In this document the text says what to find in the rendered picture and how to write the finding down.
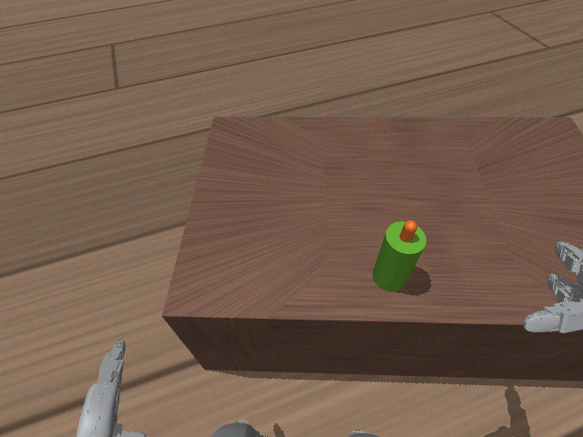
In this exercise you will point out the right robot hand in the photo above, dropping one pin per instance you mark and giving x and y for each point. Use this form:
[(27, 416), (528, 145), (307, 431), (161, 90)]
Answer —
[(567, 314)]

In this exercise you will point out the left robot hand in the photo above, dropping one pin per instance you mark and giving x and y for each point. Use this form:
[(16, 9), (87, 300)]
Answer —
[(100, 411)]

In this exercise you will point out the bottle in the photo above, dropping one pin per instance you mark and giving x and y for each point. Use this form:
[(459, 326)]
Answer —
[(403, 244)]

